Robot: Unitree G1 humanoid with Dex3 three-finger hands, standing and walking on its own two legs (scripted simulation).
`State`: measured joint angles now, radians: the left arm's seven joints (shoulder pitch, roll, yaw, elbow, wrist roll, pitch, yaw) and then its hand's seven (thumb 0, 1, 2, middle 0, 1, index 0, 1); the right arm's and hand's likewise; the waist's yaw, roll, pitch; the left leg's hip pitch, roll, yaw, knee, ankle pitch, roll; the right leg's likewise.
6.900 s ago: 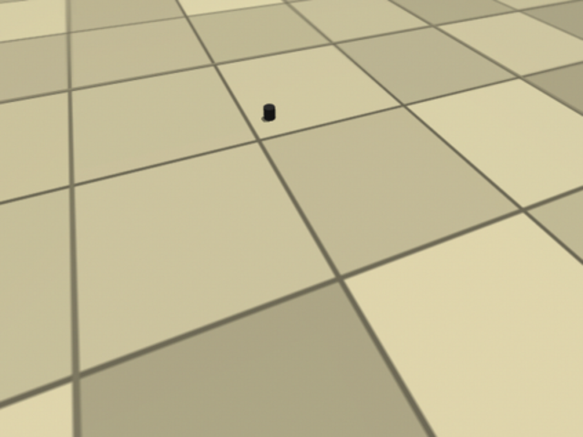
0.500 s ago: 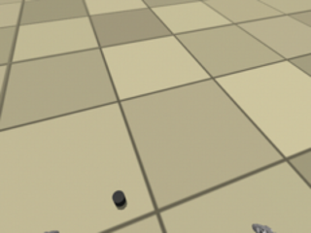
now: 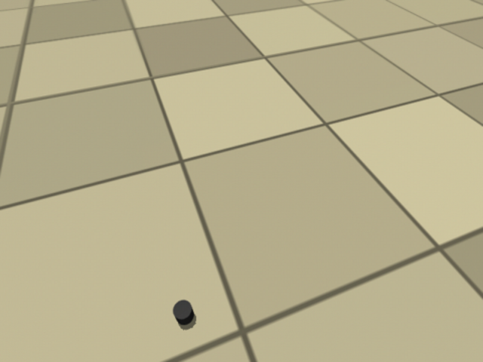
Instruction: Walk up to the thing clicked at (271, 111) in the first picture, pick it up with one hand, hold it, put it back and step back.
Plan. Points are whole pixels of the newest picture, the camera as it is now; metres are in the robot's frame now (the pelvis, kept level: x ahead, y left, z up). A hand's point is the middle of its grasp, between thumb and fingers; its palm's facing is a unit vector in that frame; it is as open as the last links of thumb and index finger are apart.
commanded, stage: walk up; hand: left
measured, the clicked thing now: (183, 312) +0.42 +0.24 -0.74
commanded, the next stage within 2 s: stand in 0.40 s
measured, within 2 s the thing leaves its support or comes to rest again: neither
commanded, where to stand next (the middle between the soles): +0.05 -0.02 m, yaw +1 degrees
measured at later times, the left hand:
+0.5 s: hand out of the picture +0.09 +0.26 -0.15, palm faces -0.01 -0.93 -0.36, open 7.4 cm
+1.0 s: hand out of the picture +0.05 +0.23 -0.15, palm faces -0.03 -0.94 -0.33, open 7.4 cm
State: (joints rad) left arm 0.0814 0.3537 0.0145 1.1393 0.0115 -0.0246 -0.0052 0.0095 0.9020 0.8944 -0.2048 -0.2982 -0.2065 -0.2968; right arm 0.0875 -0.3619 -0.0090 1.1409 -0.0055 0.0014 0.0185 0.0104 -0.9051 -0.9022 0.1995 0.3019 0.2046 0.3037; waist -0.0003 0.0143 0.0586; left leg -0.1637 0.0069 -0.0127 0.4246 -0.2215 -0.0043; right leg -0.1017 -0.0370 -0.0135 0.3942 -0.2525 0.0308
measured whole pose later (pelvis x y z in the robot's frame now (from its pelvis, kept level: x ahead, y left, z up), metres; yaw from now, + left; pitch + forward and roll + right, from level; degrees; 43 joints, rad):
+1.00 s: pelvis -0.02 -0.02 +0.01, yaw +0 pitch -2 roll +0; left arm 0.11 0.34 0.00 1.14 0.01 -0.01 -0.01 0.01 0.90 0.89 -0.20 -0.30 -0.21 -0.30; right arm 0.08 -0.35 0.00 1.15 -0.01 -0.01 0.01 0.01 -0.90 -0.90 0.20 0.30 0.20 0.30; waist 0.00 0.01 0.06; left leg -0.14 0.03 -0.02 0.32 -0.14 -0.03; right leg -0.09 -0.01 -0.02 0.32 -0.19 0.01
